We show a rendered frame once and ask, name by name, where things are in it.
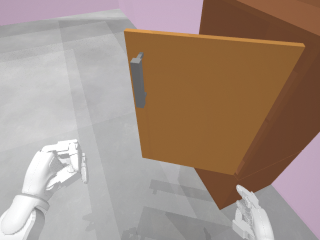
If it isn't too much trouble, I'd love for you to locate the left robot hand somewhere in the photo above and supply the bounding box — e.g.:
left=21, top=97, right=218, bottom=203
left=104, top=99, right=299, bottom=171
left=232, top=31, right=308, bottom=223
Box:
left=21, top=139, right=89, bottom=201

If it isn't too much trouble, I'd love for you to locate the right robot hand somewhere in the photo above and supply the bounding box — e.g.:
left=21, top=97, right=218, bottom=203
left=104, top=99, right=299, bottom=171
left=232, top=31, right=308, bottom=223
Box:
left=232, top=184, right=275, bottom=240

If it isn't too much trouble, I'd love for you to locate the robot left forearm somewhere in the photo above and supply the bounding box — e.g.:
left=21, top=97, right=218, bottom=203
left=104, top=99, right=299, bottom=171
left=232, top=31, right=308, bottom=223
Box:
left=0, top=193, right=50, bottom=240

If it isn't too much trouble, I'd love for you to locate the cupboard door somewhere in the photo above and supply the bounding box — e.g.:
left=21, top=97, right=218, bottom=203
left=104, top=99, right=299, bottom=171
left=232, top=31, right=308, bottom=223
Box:
left=124, top=28, right=305, bottom=175

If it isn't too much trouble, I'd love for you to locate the handle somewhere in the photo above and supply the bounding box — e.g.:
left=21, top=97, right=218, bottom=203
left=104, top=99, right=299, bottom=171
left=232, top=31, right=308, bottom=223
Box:
left=130, top=52, right=147, bottom=108

